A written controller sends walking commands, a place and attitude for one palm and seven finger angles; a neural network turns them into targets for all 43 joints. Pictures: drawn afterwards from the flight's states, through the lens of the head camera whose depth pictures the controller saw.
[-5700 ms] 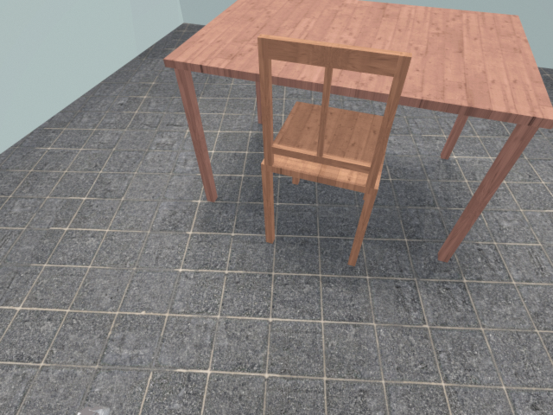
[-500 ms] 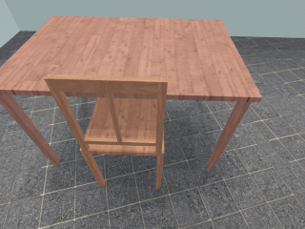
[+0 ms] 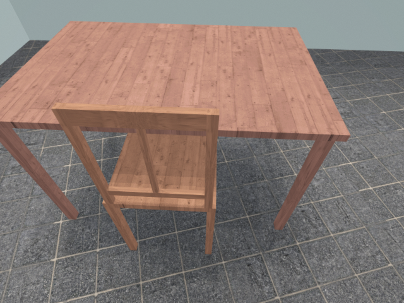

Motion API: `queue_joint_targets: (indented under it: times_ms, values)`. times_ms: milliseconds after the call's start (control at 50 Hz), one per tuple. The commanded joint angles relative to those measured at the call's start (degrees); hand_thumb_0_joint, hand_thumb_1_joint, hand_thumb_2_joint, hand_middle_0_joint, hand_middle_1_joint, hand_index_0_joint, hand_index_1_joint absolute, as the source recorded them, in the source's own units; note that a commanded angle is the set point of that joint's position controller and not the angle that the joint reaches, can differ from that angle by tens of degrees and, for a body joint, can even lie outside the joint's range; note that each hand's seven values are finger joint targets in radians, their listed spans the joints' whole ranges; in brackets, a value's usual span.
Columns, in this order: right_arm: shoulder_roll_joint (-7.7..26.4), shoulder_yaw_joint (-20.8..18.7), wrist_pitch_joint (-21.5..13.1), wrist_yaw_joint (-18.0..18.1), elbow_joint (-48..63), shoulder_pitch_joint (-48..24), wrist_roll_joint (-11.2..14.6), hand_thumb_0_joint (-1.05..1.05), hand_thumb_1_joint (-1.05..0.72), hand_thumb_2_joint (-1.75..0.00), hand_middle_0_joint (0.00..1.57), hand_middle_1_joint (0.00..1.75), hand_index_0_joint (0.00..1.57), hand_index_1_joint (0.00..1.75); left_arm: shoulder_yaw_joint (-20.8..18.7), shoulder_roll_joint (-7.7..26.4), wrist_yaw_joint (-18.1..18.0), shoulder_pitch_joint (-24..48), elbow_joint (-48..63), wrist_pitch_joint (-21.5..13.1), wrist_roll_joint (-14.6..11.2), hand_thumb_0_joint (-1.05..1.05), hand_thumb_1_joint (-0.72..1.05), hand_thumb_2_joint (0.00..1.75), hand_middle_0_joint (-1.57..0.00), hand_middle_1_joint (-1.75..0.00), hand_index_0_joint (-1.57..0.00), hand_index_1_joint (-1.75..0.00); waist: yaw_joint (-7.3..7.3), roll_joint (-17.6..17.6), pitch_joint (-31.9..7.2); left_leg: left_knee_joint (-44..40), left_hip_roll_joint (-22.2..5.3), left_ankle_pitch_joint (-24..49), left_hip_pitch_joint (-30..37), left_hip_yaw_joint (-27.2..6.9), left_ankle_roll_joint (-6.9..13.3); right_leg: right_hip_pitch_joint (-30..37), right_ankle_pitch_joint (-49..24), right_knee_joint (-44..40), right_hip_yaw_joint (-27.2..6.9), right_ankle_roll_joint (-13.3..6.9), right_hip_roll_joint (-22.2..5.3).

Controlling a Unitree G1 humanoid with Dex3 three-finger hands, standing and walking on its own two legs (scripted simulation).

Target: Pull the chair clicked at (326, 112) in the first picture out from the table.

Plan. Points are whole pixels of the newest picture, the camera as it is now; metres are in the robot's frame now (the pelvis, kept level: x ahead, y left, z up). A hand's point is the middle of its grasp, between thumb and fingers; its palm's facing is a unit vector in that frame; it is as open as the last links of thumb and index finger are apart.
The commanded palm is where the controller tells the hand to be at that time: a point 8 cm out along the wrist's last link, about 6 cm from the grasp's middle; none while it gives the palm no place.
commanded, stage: come to a stop and stand still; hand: left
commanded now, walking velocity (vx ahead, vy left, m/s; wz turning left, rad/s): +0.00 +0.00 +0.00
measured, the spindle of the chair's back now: (149, 163) +0.49 +0.19 -0.08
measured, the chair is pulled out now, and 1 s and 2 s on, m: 0.00 0.00 0.00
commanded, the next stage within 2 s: look again from close up in 0.16 s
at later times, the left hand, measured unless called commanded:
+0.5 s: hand out of the picture +0.00 +0.20 -0.19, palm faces -0.01 -0.98 -0.20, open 7.3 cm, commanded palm none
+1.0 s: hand out of the picture +0.00 +0.24 -0.18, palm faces -0.04 -0.98 -0.21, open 7.3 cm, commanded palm none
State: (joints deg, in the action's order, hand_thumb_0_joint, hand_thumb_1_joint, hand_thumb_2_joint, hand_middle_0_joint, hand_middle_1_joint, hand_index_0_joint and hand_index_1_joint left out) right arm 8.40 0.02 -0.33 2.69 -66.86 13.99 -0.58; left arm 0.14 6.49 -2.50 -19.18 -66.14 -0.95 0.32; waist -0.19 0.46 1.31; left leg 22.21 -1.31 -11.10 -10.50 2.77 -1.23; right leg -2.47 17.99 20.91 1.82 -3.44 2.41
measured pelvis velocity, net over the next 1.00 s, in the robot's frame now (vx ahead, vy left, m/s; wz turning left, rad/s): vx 0.00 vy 0.06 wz -0.03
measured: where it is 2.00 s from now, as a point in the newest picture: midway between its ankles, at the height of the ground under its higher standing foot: outside the picture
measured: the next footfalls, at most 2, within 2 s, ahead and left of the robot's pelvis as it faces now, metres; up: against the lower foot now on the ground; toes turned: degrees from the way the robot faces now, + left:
left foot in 1.82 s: +0.10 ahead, +0.11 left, +0.00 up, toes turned +3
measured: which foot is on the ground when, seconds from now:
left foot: down 0.00-1.00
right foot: down 0.00-1.00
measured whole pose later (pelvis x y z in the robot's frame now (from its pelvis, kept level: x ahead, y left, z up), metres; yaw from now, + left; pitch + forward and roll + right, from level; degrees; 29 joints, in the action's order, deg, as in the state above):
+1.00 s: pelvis +0.00 +0.06 +0.00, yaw -2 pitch +0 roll +0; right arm 9.9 1.4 -1.3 1.2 -63.1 14.0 -0.4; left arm 1.3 11.2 -2.0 -16.8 -61.7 0.1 0.5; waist -0.1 1.6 2.7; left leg 26.2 3.7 -13.6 -12.8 3.8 4.4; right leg -6.0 19.8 25.8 -1.2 1.2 -1.5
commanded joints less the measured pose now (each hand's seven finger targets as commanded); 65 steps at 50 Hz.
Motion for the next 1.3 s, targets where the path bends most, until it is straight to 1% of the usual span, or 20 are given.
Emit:
queue_joint_targets:
  times_ms: [0, 160, 220, 240, 260, 280, 300, 320, 360, 400, 440, 460, 480, 520, 660, 680, 760, 940, 1200, 1280]
  values:
    - [4.19, -0.66, -0.43, 0.28, 1.18, 3.16, 0.18, 0.0, -0.9, -0.9, 0.2, 0.3, 0.2, 0.3, -1.16, 6.28, -0.67, -5.55, 0.93, -0.61, 0.12, 0.0, 0.9, 0.9, -0.2, -0.3, -0.2, -0.3, 0.09, 1.27, 2.44, -0.21, -4.1, 10.7, 3.56, -3.88, 1.37, -6.27, -24.58, -4.02, -6.44, 3.38, -8.81]
    - [4.39, -0.71, -0.64, 0.58, 1.35, 2.89, 0.17, 0.0, -0.9, -0.9, 0.2, 0.3, 0.2, 0.3, -1.42, 6.73, -0.72, -5.73, 0.8, -0.58, 0.11, 0.0, 0.9, 0.9, -0.2, -0.3, -0.2, -0.3, 0.02, 1.15, 0.72, 0.78, -4.39, 14.43, 4.84, -3.54, 1.6, -4.3, -30.6, -3.04, -6.2, 3.61, -8.91]
    - [4.44, -0.67, -0.52, 0.61, 1.23, 2.8, 0.18, 0.0, -0.9, -0.9, 0.2, 0.3, 0.2, 0.3, -1.41, 6.79, -0.73, -5.58, 0.86, -0.43, 0.11, 0.0, 0.9, 0.9, -0.2, -0.3, -0.2, -0.3, -0.02, 0.87, 2.09, 0.3, -4.37, 13.43, 4.27, -3.66, 1.54, -4.77, -28.63, -3.41, -6.21, 3.59, -8.83]
    - [5.64, -0.63, -1.65, -0.46, 6.65, -3.11, 0.43, 0.0, -0.9, -0.9, 0.2, 0.3, 0.2, 0.3, -1.13, 7.78, -2.86, -9.78, 0.94, -2.82, 1.44, 0.0, 0.9, 0.9, -0.2, -0.3, -0.2, -0.3, -2.13, 2.15, 4.86, 17.05, -2.98, 9.4, -2.19, 1.55, 0.68, -8.92, -60.09, -2.88, -11.91, 8.5, -12.89]
    - [2.67, -0.62, -0.81, -0.95, 8.87, 0.48, 0.37, 0.0, -0.9, -0.9, 0.2, 0.3, 0.2, 0.3, -1.81, 10.31, -2.38, -7.7, 3.69, -3.16, 1.36, 0.0, 0.9, 0.9, -0.2, -0.3, -0.2, -0.3, 1.01, 5.46, 2.77, 18.4, -0.6, -8.53, -8.87, -2.78, 2.28, -3.2, -63.68, 1.45, -11.31, 6.17, -14.66]
    - [3.52, -0.96, -0.47, -1.32, 9.37, 0.51, -0.11, 0.0, -0.9, -0.9, 0.2, 0.3, 0.2, 0.3, -1.94, 11.0, -2.07, -6.18, 5.04, -3.15, 1.45, 0.0, 0.9, 0.9, -0.2, -0.3, -0.2, -0.3, 0.4, 6.18, 0.03, 17.73, -1.38, -9.08, -9.88, -1.09, 2.47, -0.19, -64.46, 3.25, -10.14, 3.14, -15.02]
    - [3.57, -1.02, -0.83, -1.21, 10.18, 2.08, 0.14, 0.0, -0.9, -0.9, 0.2, 0.3, 0.2, 0.3, -1.45, 9.83, -1.69, -5.22, 6.36, -3.21, 1.25, 0.0, 0.9, 0.9, -0.2, -0.3, -0.2, -0.3, 1.52, 5.22, -3.38, 16.78, -0.62, -8.84, -8.01, -1.35, 2.51, 0.49, -60.97, 5.62, -8.7, -0.73, -13.61]
    - [3.55, -1.03, -1.14, -1.19, 10.19, 2.95, 0.2, 0.0, -0.9, -0.9, 0.2, 0.3, 0.2, 0.3, -1.43, 9.77, -1.54, -4.19, 7.3, -3.28, 1.05, 0.0, 0.9, 0.9, -0.2, -0.3, -0.2, -0.3, 1.96, 3.94, -5.26, 13.32, 0.3, -6.73, -6.35, -0.43, 2.35, 1.22, -59.47, 7.3, -8.41, -2.18, -12.55]
    - [4.64, -1.08, -1.48, -0.84, 9.78, 4.97, 0.18, 0.0, -0.9, -0.9, 0.2, 0.3, 0.2, 0.3, -1.19, 9.45, -1.34, -3.26, 8.6, -2.6, 0.48, 0.0, 0.9, 0.9, -0.2, -0.3, -0.2, -0.3, 2.48, 1.33, -5.19, 7.05, -0.85, 4.91, -0.28, -2.16, 3.08, -3.04, -46.89, 10.06, -7.26, -1.31, -9.7]
    - [6.47, -1.02, -1.54, -0.53, 9.99, 4.56, -0.07, 0.0, -0.9, -0.9, 0.2, 0.3, 0.2, 0.3, -1.0, 8.02, -1.25, -4.41, 9.2, -1.45, 0.52, 0.0, 0.9, 0.9, -0.2, -0.3, -0.2, -0.3, 0.78, -3.39, -2.28, 9.05, -4.38, 16.31, 0.7, -5.01, 4.29, -7.69, -27.23, 7.46, -6.92, -0.19, -6.9]
    - [6.35, -0.65, -1.15, -0.5, 10.4, 2.48, 0.05, 0.0, -0.9, -0.9, 0.2, 0.3, 0.2, 0.3, -0.78, 8.31, -1.08, -3.76, 8.81, -0.46, 0.5, 0.0, 0.9, 0.9, -0.2, -0.3, -0.2, -0.3, 0.11, -5.03, 2.85, 6.32, -4.65, 11.67, -2.71, -7.39, 4.73, -9.6, -12.28, 4.85, -6.59, 0.1, -5.64]
    - [6.65, -0.7, -1.06, -0.66, 10.71, 2.45, 0.05, 0.0, -0.9, -0.9, 0.2, 0.3, 0.2, 0.3, -0.72, 8.5, -0.96, -3.02, 9.03, -0.18, 0.6, 0.0, 0.9, 0.9, -0.2, -0.3, -0.2, -0.3, 0.25, -2.83, 4.3, 4.9, -4.53, 8.35, -4.22, -8.03, 4.78, -9.98, -8.11, 4.31, -6.11, 0.31, -5.17]
    - [6.55, -0.71, -1.1, -0.8, 10.59, 1.76, -0.07, 0.0, -0.9, -0.9, 0.2, 0.3, 0.2, 0.3, -0.7, 8.26, -0.85, -3.17, 9.18, -0.16, 0.76, 0.0, 0.9, 0.9, -0.2, -0.3, -0.2, -0.3, -0.36, -2.19, 5.3, 4.19, -4.2, 6.53, -4.99, -7.93, 4.85, -10.15, -6.93, 3.42, -6.5, 0.26, -5.3]
    - [7.34, -0.54, -1.06, -0.98, 10.52, 2.09, -0.12, 0.0, -0.9, -0.9, 0.2, 0.3, 0.2, 0.3, -0.47, 8.95, -0.61, -1.71, 9.4, 0.09, 0.5, 0.0, 0.9, 0.9, -0.2, -0.3, -0.2, -0.3, 0.17, -1.49, 5.24, 1.97, -3.76, 1.75, -4.68, -8.53, 4.72, -10.73, -2.84, 3.08, -6.49, 0.38, -5.39]
    - [9.21, -0.59, -1.55, -1.25, 9.84, 1.8, -0.11, 0.0, -0.9, -0.9, 0.2, 0.3, 0.2, 0.3, -0.36, 10.35, -0.16, -0.7, 9.59, 0.18, 0.46, 0.0, 0.9, 0.9, -0.2, -0.3, -0.2, -0.3, -0.25, -0.92, 2.13, -1.43, -4.37, 1.01, -2.33, -9.91, 5.2, -9.59, -1.92, 2.93, -5.72, 1.35, -5.84]
    - [8.71, -0.39, -1.56, -1.2, 9.58, 1.93, 0.03, 0.0, -0.9, -0.9, 0.2, 0.3, 0.2, 0.3, -0.45, 10.26, -0.13, -0.78, 9.67, 0.16, 0.59, 0.0, 0.9, 0.9, -0.2, -0.3, -0.2, -0.3, -0.34, 0.73, 2.59, -1.58, -4.5, 1.28, -2.77, -9.82, 5.42, -9.08, -2.11, 2.56, -5.35, 1.44, -5.85]
    - [9.51, -0.31, -1.87, -1.14, 8.52, 2.1, 0.06, 0.0, -0.9, -0.9, 0.2, 0.3, 0.2, 0.3, -0.36, 10.83, -0.05, -0.81, 8.78, 0.15, 0.36, 0.0, 0.9, 0.9, -0.2, -0.3, -0.2, -0.3, -0.26, -1.08, 0.1, -1.54, -4.56, 5.88, 0.12, -9.77, 5.31, -8.63, -4.28, 2.76, -5.33, 1.86, -6.45]
    - [9.2, -0.11, -2.07, -0.9, 5.79, 2.19, 0.37, 0.0, -0.9, -0.9, 0.2, 0.3, 0.2, 0.3, -0.08, 10.73, -0.14, -1.67, 6.12, -0.04, 0.27, 0.0, 0.9, 0.9, -0.2, -0.3, -0.2, -0.3, -0.05, -0.78, -0.83, -0.62, -4.16, 12.72, 3.16, -8.29, 4.99, -7.99, -8.43, 1.79, -5.59, 2.31, -7.46]
    - [8.35, -0.15, -2.09, -0.63, 4.15, 1.35, 0.5, 0.0, -0.9, -0.9, 0.2, 0.3, 0.2, 0.3, 0.13, 9.67, -0.31, -3.05, 3.93, -0.04, 0.48, 0.0, 0.9, 0.9, -0.2, -0.3, -0.2, -0.3, -0.08, -0.51, 0.26, -0.99, -4.06, 14.42, 4.12, -7.67, 4.87, -8.18, -10.21, 0.74, -5.63, 2.68, -8.02]
    - [8.54, -0.47, -1.37, -0.56, 3.22, 2.12, 0.2, 0.0, -0.9, -0.9, 0.2, 0.3, 0.2, 0.3, 0.06, 8.19, 0.27, -3.59, 3.12, 0.73, 0.87, 0.0, 0.9, 0.9, -0.2, -0.3, -0.2, -0.3, 0.35, -0.95, 3.04, -5.23, -6.85, -3.55, 2.88, -11.02, 6.06, -11.47, 1.76, 3.3, -2.63, 2.59, -5.75]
